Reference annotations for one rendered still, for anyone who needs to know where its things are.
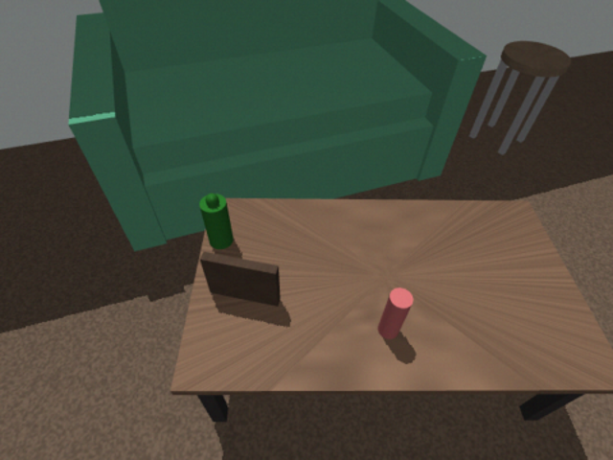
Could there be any sofa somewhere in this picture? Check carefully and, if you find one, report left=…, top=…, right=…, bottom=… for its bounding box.
left=68, top=0, right=487, bottom=251

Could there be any stool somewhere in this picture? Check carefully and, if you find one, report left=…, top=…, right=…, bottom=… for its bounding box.
left=469, top=41, right=572, bottom=155

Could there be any coffee table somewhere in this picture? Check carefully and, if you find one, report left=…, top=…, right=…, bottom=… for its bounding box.
left=170, top=198, right=613, bottom=422

